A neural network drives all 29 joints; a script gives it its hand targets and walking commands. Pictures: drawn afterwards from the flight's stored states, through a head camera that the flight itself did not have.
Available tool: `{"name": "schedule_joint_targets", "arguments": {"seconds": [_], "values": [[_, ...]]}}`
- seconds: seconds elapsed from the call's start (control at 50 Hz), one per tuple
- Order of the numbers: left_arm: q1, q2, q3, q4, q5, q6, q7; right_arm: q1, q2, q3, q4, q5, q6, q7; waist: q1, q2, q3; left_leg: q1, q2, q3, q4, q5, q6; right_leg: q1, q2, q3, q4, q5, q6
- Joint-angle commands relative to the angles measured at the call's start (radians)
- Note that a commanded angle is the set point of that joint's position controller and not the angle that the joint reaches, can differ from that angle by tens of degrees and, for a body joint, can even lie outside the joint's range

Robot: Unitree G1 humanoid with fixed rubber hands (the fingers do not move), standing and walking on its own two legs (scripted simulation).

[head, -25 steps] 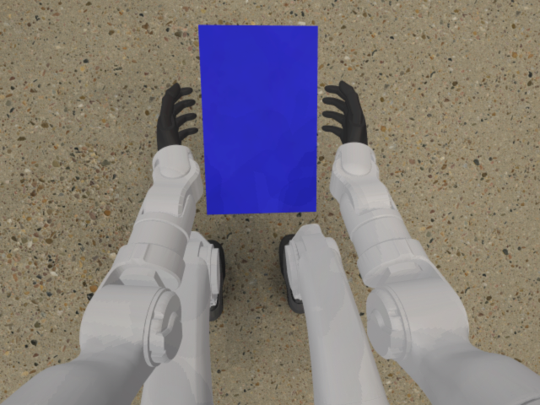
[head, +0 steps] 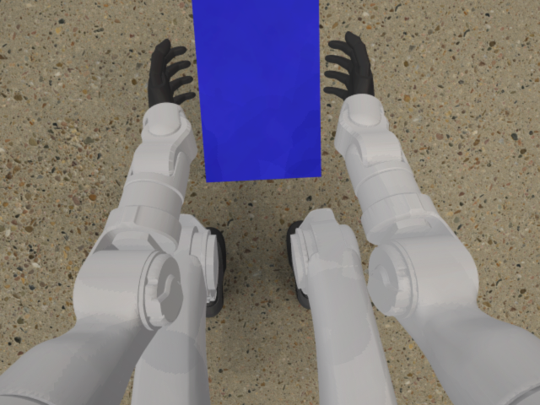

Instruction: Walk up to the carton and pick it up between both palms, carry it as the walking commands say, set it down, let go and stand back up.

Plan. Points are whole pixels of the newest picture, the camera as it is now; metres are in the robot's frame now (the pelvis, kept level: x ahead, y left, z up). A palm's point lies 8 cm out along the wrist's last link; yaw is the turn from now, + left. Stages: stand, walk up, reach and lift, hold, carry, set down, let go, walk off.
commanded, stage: set down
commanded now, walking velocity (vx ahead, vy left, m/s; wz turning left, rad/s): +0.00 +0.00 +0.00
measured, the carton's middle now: (257, 93) +0.52 -0.01 -0.29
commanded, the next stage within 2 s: none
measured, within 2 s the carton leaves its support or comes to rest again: rests again in 0.30 s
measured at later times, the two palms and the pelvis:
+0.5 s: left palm (169, 87) +0.52 +0.13 -0.22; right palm (341, 86) +0.51 -0.14 -0.22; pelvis -0.01 +0.00 -0.05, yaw +0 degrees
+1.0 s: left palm (166, 86) +0.52 +0.13 -0.22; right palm (343, 86) +0.51 -0.14 -0.22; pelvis -0.01 +0.00 -0.06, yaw +1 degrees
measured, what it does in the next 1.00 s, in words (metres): lowers itself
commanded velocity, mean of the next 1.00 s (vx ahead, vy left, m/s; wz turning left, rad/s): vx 0.00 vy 0.00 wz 0.00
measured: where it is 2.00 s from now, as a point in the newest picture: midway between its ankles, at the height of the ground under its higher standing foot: (259, 283)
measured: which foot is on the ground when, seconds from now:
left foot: down 0.00-1.00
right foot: down 0.00-1.00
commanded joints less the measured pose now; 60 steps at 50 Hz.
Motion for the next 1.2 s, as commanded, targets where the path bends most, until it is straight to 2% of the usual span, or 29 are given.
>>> {"name": "schedule_joint_targets", "arguments": {"seconds": [0.0, 0.1, 0.14, 0.16, 0.18, 0.22, 0.24, 0.32, 0.36, 0.42, 0.46, 0.54, 0.62, 0.64, 0.66, 0.7, 0.76, 0.8, 0.86, 0.88, 0.94, 0.96, 1.02, 1.04, 1.06, 1.08, 1.14, 1.16, 1.18], "values": [[-0.816, -0.803, -0.439, -0.164, -0.027, -0.054, -0.278, -0.613, 0.863, 0.304, -0.098, 0.052, -0.043, 0.265, 0.024, 0.037, -1.186, 0.533, -0.145, 0.038, -0.073, 0.111, 0.009, 0.561, 0.076, -0.022, -0.086, 0.128, 0.011], [-0.759, -0.853, -0.438, -0.130, -0.034, -0.056, -0.288, -0.635, 0.850, 0.331, -0.100, 0.079, -0.049, 0.271, 0.049, 0.052, -1.203, 0.437, -0.148, 0.064, 0.001, 0.192, 0.003, 0.578, 0.070, -0.002, -0.035, 0.244, 0.008], [-0.875, -0.818, -0.481, -0.286, -0.095, -0.055, -0.289, -0.730, 0.862, 0.411, -0.304, 0.115, -0.057, 0.278, 0.033, -0.004, -1.410, 0.557, -0.145, 0.051, 0.034, 0.299, 0.011, 0.646, 0.076, -0.022, -0.003, 0.330, 0.026], [-0.927, -0.805, -0.536, -0.366, -0.129, -0.070, -0.275, -0.686, 0.864, 0.449, -0.269, 0.137, -0.049, 0.274, 0.041, 0.013, -1.565, 0.654, -0.141, 0.042, 0.047, 0.391, -0.001, 0.680, 0.078, -0.025, 0.032, 0.397, 0.019], [-0.899, -0.788, -0.543, -0.295, -0.140, -0.063, -0.274, -0.714, 0.837, 0.446, -0.268, 0.137, -0.049, 0.269, 0.013, -0.002, -1.571, 0.680, -0.136, 0.036, 0.057, 0.382, 0.005, 0.693, 0.068, -0.039, 0.044, 0.387, 0.025], [-0.906, -0.764, -0.544, -0.248, -0.136, -0.052, -0.260, -0.699, 0.834, 0.478, -0.182, 0.168, -0.041, 0.260, 0.055, 0.034, -1.513, 0.653, -0.127, 0.059, 0.069, 0.318, -0.003, 0.682, 0.061, -0.029, 0.042, 0.315, 0.021], [-0.957, -0.742, -0.549, -0.276, -0.154, -0.037, -0.268, -0.753, 0.804, 0.474, -0.240, 0.178, -0.030, 0.264, 0.014, 0.008, -1.477, 0.652, -0.123, 0.054, 0.070, 0.277, 0.007, 0.667, 0.062, -0.026, 0.032, 0.276, 0.021], [-0.926, -0.870, -0.548, -0.192, -0.195, -0.029, -0.287, -0.746, 0.846, 0.463, -0.189, 0.187, -0.027, 0.281, 0.005, 0.026, -1.564, 0.667, -0.126, 0.076, 0.114, 0.322, -0.002, 0.751, 0.052, -0.034, 0.053, 0.332, 0.015], [-0.892, -0.867, -0.466, -0.063, -0.177, -0.011, -0.323, -0.733, 0.845, 0.409, -0.142, 0.128, -0.008, 0.304, -0.025, -0.061, -1.329, 0.558, -0.134, 0.050, 0.082, 0.226, 0.017, 0.633, 0.054, -0.056, 0.045, 0.240, 0.031], [-0.861, -0.809, -0.312, 0.049, -0.087, 0.007, -0.364, -0.723, 0.829, 0.282, -0.001, 0.064, 0.029, 0.351, 0.028, -0.087, -0.956, 0.286, -0.120, 0.078, 0.078, -0.002, 0.028, 0.473, 0.036, -0.033, 0.036, 0.034, 0.009], [-0.904, -0.832, -0.313, -0.010, -0.067, 0.012, -0.379, -0.748, 0.843, 0.242, -0.052, 0.037, 0.025, 0.368, 0.024, -0.009, -0.999, 0.348, -0.125, 0.063, 0.072, 0.058, 0.023, 0.436, 0.054, -0.045, 0.066, 0.069, 0.000], [-0.895, -0.810, -0.307, -0.001, -0.052, 0.017, -0.397, -0.640, 0.839, 0.225, 0.034, -0.021, 0.053, 0.382, -0.032, -0.022, -0.931, 0.288, -0.126, 0.060, 0.094, 0.009, 0.019, 0.429, 0.035, -0.051, 0.075, 0.051, -0.004], [-0.890, -0.784, -0.268, 0.033, -0.027, 0.031, -0.411, -0.643, 0.813, 0.172, 0.019, -0.072, 0.066, 0.401, -0.023, -0.068, -0.824, 0.237, -0.125, 0.044, 0.100, -0.003, 0.027, 0.367, 0.030, -0.035, 0.073, 0.034, -0.011], [-0.860, -0.775, -0.281, 0.055, -0.007, 0.039, -0.410, -0.626, 0.812, 0.154, 0.033, -0.078, 0.063, 0.404, -0.025, -0.008, -0.816, 0.267, -0.126, 0.038, 0.080, 0.010, 0.025, 0.325, 0.036, -0.049, 0.083, 0.037, -0.005], [-0.793, -0.804, -0.261, 0.103, -0.010, 0.050, -0.420, -0.598, 0.768, 0.141, 0.025, -0.109, 0.064, 0.405, -0.069, -0.009, -0.791, 0.235, -0.121, 0.033, 0.090, 0.017, 0.014, 0.324, 0.034, -0.057, 0.075, 0.043, -0.007], [-0.822, -0.752, -0.222, 0.067, 0.029, 0.043, -0.425, -0.613, 0.803, 0.139, 0.030, -0.110, 0.067, 0.411, 0.005, -0.057, -0.730, 0.185, -0.123, 0.048, 0.066, -0.015, 0.027, 0.295, 0.031, -0.037, 0.048, 0.022, -0.002], [-0.807, -0.755, -0.211, 0.058, 0.025, 0.047, -0.433, -0.595, 0.777, 0.125, 0.046, -0.118, 0.076, 0.419, -0.040, -0.087, -0.764, 0.210, -0.124, 0.030, 0.097, -0.004, 0.032, 0.294, 0.023, -0.050, 0.077, 0.023, 0.004], [-0.820, -0.735, -0.200, 0.073, 0.037, 0.054, -0.437, -0.588, 0.773, 0.122, 0.055, -0.111, 0.081, 0.418, 0.008, -0.043, -0.704, 0.200, -0.122, 0.048, 0.089, -0.004, 0.027, 0.308, 0.031, -0.030, 0.069, 0.021, -0.010], [-0.801, -0.749, -0.219, 0.082, 0.021, 0.053, -0.429, -0.593, 0.758, 0.106, 0.041, -0.117, 0.076, 0.419, -0.035, -0.022, -0.763, 0.252, -0.121, 0.047, 0.089, -0.013, 0.019, 0.278, 0.022, -0.054, 0.073, -0.002, -0.010], [-0.715, -0.756, -0.162, 0.143, 0.060, 0.062, -0.440, -0.565, 0.709, 0.082, 0.061, -0.145, 0.072, 0.420, -0.004, -0.012, -0.685, 0.189, -0.121, 0.061, 0.098, -0.001, 0.016, 0.264, 0.030, -0.039, 0.062, 0.000, -0.016], [-0.761, -0.700, -0.186, 0.102, 0.069, 0.060, -0.429, -0.559, 0.730, 0.070, 0.091, -0.141, 0.082, 0.431, -0.024, -0.001, -0.692, 0.221, -0.118, 0.040, 0.069, -0.027, 0.024, 0.241, 0.032, -0.050, 0.071, -0.012, -0.011], [-0.794, -0.685, -0.199, 0.042, 0.055, 0.047, -0.428, -0.585, 0.732, 0.102, 0.075, -0.116, 0.081, 0.427, 0.023, -0.031, -0.734, 0.200, -0.115, 0.059, 0.096, -0.031, 0.021, 0.297, 0.025, -0.038, 0.073, -0.010, -0.013], [-0.751, -0.723, -0.180, 0.152, 0.066, 0.062, -0.420, -0.605, 0.662, 0.072, 0.041, -0.144, 0.059, 0.413, -0.051, -0.008, -0.725, 0.258, -0.136, 0.041, 0.093, -0.024, 0.015, 0.265, 0.022, -0.070, 0.075, -0.032, -0.005], [-0.742, -0.673, -0.154, 0.148, 0.086, 0.054, -0.421, -0.586, 0.674, 0.063, 0.080, -0.152, 0.066, 0.418, -0.001, -0.027, -0.656, 0.228, -0.128, 0.043, 0.093, -0.046, 0.024, 0.221, 0.024, -0.060, 0.072, -0.067, -0.006], [-0.727, -0.697, -0.151, 0.151, 0.076, 0.057, -0.425, -0.560, 0.665, 0.048, 0.110, -0.167, 0.072, 0.409, -0.048, -0.019, -0.642, 0.191, -0.128, 0.044, 0.102, -0.046, 0.017, 0.244, 0.019, -0.050, 0.071, -0.041, -0.013], [-0.754, -0.674, -0.149, 0.094, 0.055, 0.048, -0.431, -0.605, 0.679, 0.100, 0.035, -0.131, 0.066, 0.412, 0.010, -0.053, -0.652, 0.190, -0.125, 0.057, 0.103, -0.015, 0.027, 0.273, 0.022, -0.034, 0.052, -0.024, -0.011], [-0.754, -0.610, -0.149, 0.105, 0.087, 0.048, -0.427, -0.548, 0.698, 0.036, 0.136, -0.170, 0.089, 0.419, -0.011, -0.057, -0.637, 0.167, -0.131, 0.060, 0.095, -0.052, 0.022, 0.272, 0.026, -0.053, 0.053, -0.037, -0.002], [-0.680, -0.637, -0.134, 0.171, 0.114, 0.062, -0.427, -0.570, 0.653, 0.051, 0.075, -0.150, 0.074, 0.421, 0.009, 0.006, -0.612, 0.204, -0.114, 0.044, 0.078, -0.040, 0.025, 0.208, 0.036, -0.051, 0.068, -0.041, -0.004], [-0.661, -0.624, -0.075, 0.184, 0.117, 0.054, -0.431, -0.545, 0.636, 0.039, 0.123, -0.173, 0.082, 0.416, 0.014, -0.056, -0.604, 0.159, -0.131, 0.070, 0.093, -0.066, 0.032, 0.269, 0.029, -0.036, 0.038, -0.073, -0.010]]}}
